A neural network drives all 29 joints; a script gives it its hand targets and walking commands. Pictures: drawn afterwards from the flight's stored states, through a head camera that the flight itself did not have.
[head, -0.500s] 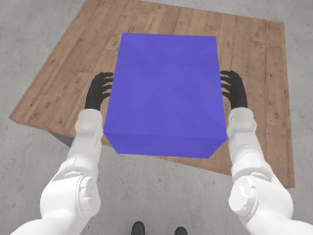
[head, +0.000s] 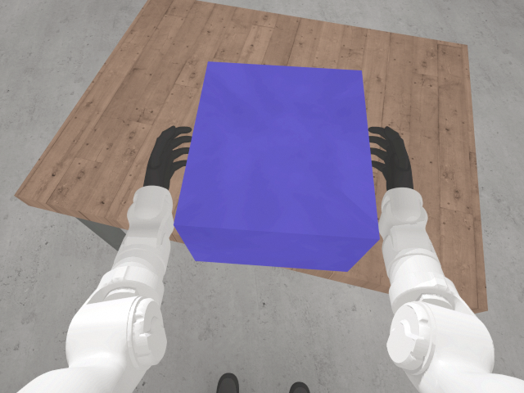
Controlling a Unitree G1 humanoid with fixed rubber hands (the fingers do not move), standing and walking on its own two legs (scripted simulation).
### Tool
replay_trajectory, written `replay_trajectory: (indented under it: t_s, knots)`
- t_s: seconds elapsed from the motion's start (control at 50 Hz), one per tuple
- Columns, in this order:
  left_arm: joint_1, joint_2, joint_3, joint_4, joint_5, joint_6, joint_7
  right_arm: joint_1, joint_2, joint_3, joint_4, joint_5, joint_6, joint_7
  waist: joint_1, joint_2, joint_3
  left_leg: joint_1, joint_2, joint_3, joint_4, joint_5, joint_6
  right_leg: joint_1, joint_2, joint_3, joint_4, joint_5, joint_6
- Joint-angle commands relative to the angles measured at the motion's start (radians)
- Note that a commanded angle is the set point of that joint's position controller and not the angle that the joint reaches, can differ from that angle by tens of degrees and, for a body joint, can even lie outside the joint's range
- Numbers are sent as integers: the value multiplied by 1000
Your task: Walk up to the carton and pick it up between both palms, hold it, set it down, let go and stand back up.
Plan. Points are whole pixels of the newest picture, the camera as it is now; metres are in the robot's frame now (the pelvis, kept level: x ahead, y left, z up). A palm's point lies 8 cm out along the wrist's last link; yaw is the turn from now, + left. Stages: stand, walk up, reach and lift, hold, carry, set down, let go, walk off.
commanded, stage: reach and lift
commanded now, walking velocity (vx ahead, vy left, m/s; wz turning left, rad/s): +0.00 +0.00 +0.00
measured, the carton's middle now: (277, 166) +0.48 -0.01 -0.03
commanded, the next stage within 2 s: none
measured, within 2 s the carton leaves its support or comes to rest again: leaves its support in 0.22 s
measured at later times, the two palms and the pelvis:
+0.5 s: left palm (157, 184) +0.39 +0.17 +0.05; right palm (415, 187) +0.39 -0.20 +0.06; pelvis -0.02 -0.01 +0.00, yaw +0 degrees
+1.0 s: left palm (153, 185) +0.37 +0.16 +0.09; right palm (435, 196) +0.36 -0.21 +0.09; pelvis -0.01 -0.01 +0.01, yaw +1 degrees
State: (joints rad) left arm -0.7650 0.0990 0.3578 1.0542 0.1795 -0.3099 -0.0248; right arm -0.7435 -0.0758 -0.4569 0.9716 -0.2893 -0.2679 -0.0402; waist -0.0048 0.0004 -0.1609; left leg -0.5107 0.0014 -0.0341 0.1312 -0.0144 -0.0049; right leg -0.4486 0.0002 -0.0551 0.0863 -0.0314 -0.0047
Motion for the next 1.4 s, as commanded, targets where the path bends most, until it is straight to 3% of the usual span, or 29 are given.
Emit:
replay_trajectory:
  t_s: [0.0, 0.1, 0.14, 0.16, 0.38, 0.46, 0.64, 0.68, 0.72, 0.8, 0.88, 0.98, 1.02, 1.08, 1.12, 1.16, 1.22, 1.32, 1.38]
  knots:
    - [-570, -472, -240, -129, 17, -53, -56, -472, 487, 302, -87, -45, -78, 157, -1, 38, -708, 482, 4, 9, 147, 470, -50, 214, 48, -40, 102, 415, 24]
    - [-589, -494, -287, -163, -27, -49, -53, -482, 507, 343, -103, -19, -70, 155, -18, 21, -731, 458, 3, 8, 152, 446, -48, 279, 46, -28, 111, 435, 18]
    - [-605, -457, -268, -147, -39, -49, -60, -489, 508, 346, -100, -13, -55, 154, -11, 4, -682, 393, -5, 12, 131, 372, -37, 325, 38, -27, 118, 416, 27]
    - [-616, -470, -289, -153, -51, -48, -61, -490, 524, 360, -102, -5, -52, 151, -24, 0, -691, 364, -5, 19, 127, 359, -29, 355, 38, -23, 128, 420, 30]
    - [-649, -408, -230, -138, -57, -27, -89, -493, 594, 425, -129, 28, -4, 119, 9, -27, -612, 163, -17, 34, 67, 180, 39, 591, 5, 3, 186, 451, 59]
    - [-596, -412, -243, -172, -60, 18, -95, -451, 562, 422, -133, 51, 27, 110, -3, 6, -559, 263, -11, 28, 77, 190, 19, 536, 12, -6, 156, 374, 43]
    - [-511, -476, -345, -427, -83, 156, -89, -410, 516, 442, -310, 87, 107, 126, -40, 39, -474, 493, -3, 13, 120, 194, -34, 368, 43, -48, 77, 151, 3]
    - [-495, -518, -408, -528, -102, 185, -77, -397, 523, 467, -362, 109, 114, 131, -57, 63, -520, 550, -1, 12, 137, 232, -51, 350, 50, -48, 74, 153, -13]
    - [-475, -504, -402, -546, -83, 218, -78, -382, 504, 464, -368, 109, 135, 139, -54, 64, -449, 551, -5, 10, 141, 210, -53, 341, 48, -53, 67, 130, -10]
    - [-422, -468, -414, -629, -84, 279, -91, -350, 484, 499, -429, 145, 168, 127, -53, 27, -417, 509, -11, 18, 140, 198, -31, 423, 43, -44, 89, 192, 2]
    - [-349, -459, -437, -736, -82, 343, -107, -307, 471, 553, -509, 195, 197, 116, -49, 27, -405, 484, -21, 23, 139, 224, -14, 500, 37, -35, 104, 270, 14]
    - [-256, -412, -409, -787, -63, 404, -130, -254, 451, 618, -599, 243, 219, 87, -28, -36, -365, 430, -26, 28, 115, 228, 18, 631, 30, -22, 129, 401, 40]
    - [-223, -415, -424, -807, -63, 426, -136, -238, 442, 637, -623, 260, 224, 78, -27, -18, -347, 432, -27, 30, 116, 222, 15, 629, 27, -17, 129, 401, 37]
    - [-159, -430, -453, -876, -69, 452, -140, -195, 444, 698, -688, 313, 225, 64, -19, -19, -348, 453, -31, 25, 123, 296, 16, 659, 30, -8, 142, 506, 39]
    - [-155, -406, -450, -888, -71, 466, -145, -201, 424, 699, -705, 324, 234, 55, -24, -26, -323, 453, -31, 26, 114, 264, 14, 667, 28, -10, 138, 487, 43]
    - [-143, -427, -510, -961, -95, 481, -139, -206, 418, 731, -765, 353, 230, 50, -33, -13, -376, 515, -27, 23, 127, 296, 4, 621, 39, -13, 127, 455, 36]
    - [-149, -425, -525, -978, -112, 491, -130, -222, 408, 748, -816, 353, 237, 49, -25, -15, -368, 542, -26, 25, 135, 271, -3, 571, 44, -23, 114, 393, 37]
    - [-168, -412, -564, -1014, -129, 521, -119, -216, 377, 694, -772, 345, 274, 64, -49, 20, -280, 604, -10, 23, 127, 148, -28, 410, 52, -38, 59, 153, 17]
    - [-185, -414, -575, -1021, -139, 546, -114, -237, 371, 670, -764, 337, 295, 76, -62, 26, -273, 608, -12, 25, 127, 110, -34, 377, 51, -43, 53, 105, 11]
